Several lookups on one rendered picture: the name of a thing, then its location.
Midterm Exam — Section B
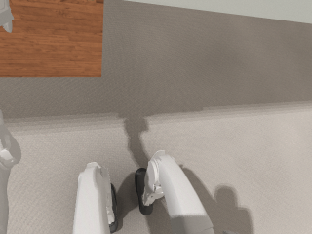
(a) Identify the robot left upper arm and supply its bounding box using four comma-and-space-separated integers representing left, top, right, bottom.
0, 124, 21, 234

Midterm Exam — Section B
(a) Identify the cabinet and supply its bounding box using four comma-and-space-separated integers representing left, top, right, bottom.
0, 0, 104, 77

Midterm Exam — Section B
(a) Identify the robot right shin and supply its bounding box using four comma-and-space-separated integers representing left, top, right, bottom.
141, 150, 175, 206

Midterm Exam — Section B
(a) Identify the robot left hand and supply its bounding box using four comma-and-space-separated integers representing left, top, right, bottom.
0, 0, 14, 33

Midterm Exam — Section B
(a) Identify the robot right foot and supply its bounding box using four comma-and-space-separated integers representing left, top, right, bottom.
135, 168, 153, 215

